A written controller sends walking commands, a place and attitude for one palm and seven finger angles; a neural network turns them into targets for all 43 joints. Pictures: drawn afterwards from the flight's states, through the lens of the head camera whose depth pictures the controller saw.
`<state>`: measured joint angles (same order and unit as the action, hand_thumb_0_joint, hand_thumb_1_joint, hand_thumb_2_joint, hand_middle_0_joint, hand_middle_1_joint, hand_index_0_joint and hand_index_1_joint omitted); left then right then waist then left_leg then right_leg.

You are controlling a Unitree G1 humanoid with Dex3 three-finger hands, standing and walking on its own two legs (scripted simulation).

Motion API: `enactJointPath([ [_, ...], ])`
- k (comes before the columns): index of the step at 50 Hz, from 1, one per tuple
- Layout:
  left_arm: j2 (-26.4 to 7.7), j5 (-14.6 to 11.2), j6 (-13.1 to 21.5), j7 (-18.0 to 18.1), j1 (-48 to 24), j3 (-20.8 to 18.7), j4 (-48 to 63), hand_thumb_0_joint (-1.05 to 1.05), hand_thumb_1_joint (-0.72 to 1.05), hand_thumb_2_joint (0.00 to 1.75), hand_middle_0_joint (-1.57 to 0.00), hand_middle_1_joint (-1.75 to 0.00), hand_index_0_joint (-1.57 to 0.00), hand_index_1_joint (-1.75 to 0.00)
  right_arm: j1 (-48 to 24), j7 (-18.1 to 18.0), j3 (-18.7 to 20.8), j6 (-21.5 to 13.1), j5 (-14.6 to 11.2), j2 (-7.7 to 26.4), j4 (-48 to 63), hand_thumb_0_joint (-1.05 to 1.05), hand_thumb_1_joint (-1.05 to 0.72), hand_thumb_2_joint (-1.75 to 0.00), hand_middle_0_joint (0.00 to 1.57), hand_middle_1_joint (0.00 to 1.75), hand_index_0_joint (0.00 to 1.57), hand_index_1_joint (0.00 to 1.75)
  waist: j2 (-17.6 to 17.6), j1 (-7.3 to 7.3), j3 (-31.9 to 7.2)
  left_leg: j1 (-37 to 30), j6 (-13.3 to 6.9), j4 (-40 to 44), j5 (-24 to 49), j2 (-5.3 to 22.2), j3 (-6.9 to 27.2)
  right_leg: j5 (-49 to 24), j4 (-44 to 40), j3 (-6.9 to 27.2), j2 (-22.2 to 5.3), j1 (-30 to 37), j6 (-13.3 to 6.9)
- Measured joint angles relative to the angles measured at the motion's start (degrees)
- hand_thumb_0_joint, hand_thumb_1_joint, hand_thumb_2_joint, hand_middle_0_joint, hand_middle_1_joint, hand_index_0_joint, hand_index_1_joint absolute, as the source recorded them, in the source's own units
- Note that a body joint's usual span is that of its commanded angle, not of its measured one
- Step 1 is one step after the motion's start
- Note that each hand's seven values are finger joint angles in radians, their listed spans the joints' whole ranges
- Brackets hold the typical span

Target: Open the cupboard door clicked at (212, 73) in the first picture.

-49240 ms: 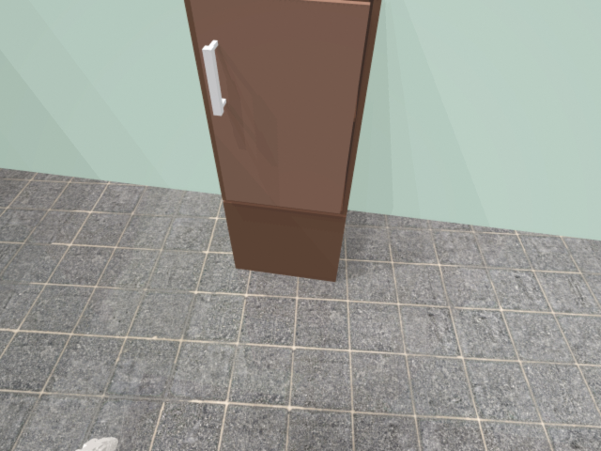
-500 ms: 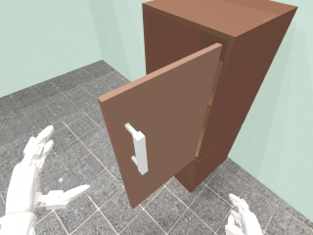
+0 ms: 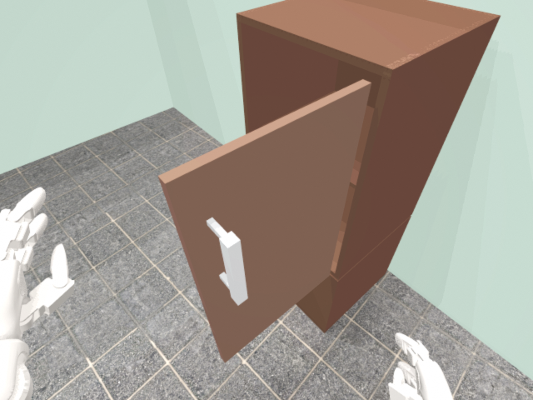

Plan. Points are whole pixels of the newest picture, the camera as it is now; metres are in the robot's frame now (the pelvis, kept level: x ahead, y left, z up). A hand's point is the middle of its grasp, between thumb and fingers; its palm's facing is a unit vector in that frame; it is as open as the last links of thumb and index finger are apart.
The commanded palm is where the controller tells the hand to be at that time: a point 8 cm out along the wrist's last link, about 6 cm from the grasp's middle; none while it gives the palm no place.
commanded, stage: draw the hand back to the body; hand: left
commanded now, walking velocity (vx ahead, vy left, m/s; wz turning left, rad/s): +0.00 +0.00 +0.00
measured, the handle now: (227, 263) +0.29 +0.11 +0.07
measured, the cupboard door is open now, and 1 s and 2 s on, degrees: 89 89 89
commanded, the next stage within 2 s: step back with the hand held close in 0.24 s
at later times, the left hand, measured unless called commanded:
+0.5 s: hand (66, 287) +0.18 +0.26 +0.16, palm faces +0.43 -0.79 -0.44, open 7.4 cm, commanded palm +0.12 +0.29 +0.17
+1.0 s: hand (18, 347) +0.12 +0.27 +0.15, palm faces +0.42 -0.75 -0.51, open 7.4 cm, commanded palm +0.05 +0.31 +0.17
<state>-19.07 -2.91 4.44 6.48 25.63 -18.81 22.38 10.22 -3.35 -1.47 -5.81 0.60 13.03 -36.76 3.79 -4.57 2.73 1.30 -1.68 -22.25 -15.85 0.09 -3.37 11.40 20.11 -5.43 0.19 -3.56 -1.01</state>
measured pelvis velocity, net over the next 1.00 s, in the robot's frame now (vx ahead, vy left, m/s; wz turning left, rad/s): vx -0.09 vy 0.02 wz -0.01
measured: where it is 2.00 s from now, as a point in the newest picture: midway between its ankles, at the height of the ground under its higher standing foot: outside the picture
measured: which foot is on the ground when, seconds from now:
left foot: down 0.00-1.00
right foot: down 0.00-1.00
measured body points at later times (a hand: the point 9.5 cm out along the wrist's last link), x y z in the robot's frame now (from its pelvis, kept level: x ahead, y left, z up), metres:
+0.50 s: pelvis -0.02 -0.01 +0.00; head -0.02 -0.02 +0.45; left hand +0.15 +0.30 +0.18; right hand +0.17 -0.23 -0.08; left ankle -0.03 +0.09 -0.74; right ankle +0.00 -0.11 -0.74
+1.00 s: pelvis -0.09 +0.02 -0.02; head -0.07 +0.02 +0.43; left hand +0.09 +0.31 +0.18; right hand +0.08 -0.23 -0.10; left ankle -0.03 +0.09 -0.74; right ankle +0.00 -0.11 -0.74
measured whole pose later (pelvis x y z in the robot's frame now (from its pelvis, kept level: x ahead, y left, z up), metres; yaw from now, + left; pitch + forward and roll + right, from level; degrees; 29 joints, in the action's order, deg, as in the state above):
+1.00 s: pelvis -0.09 +0.02 -0.02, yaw -1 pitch -1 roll +0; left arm -22.8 0.1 11.6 8.2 30.1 -24.8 29.4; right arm 12.5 -4.7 0.1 -3.7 -0.3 12.7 -30.4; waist -0.1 -0.7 3.7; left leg 20.4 -4.1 -35.6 -14.4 -1.4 -5.4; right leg 9.5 33.9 -2.8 -1.8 -23.2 0.1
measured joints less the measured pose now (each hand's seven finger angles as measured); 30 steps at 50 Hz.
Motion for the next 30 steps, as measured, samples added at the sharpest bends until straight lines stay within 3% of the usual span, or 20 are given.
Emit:
enactJointPath([
  [20,0.0,-0.1,0.9,-0.2,0.2,0.2,-0.6,0.01,0.89,0.90,-0.21,-0.30,-0.21,-0.30,0.5,-0.4,0.1,-0.5,-0.4,-0.3,-0.6,0.01,-0.90,-0.90,0.20,0.30,0.20,0.30,0.2,0.34,0.0,0.7,0.6,-0.4,0.8,0.7,0.1,-1.1,-0.4,-0.2,0.7,-0.3,-0.8],
  [24,-1.1,0.2,3.1,-0.2,0.8,-2.4,-0.4,0.01,0.89,0.90,-0.21,-0.30,-0.21,-0.30,-0.1,-0.4,-0.1,0.9,-0.6,-0.2,1.4,0.01,-0.90,-0.90,0.20,0.30,0.20,0.30,0.1,1.95,-1.0,5.1,0.5,-2.4,0.7,1.3,0.2,-2.1,-0.6,-0.3,1.2,-3.8,-0.9],
  [30,-2.6,0.5,4.2,-0.3,4.0,-2.3,2.4,0.01,0.89,0.90,-0.21,-0.30,-0.21,-0.30,-0.5,-1.0,1.1,2.3,-0.7,0.7,3.5,0.01,-0.90,-0.90,0.20,0.30,0.20,0.30,-0.7,3.61,-0.7,9.2,-0.1,-3.2,1.5,0.5,-1.0,-2.6,1.8,0.9,0.3,-9.0,-0.3],
])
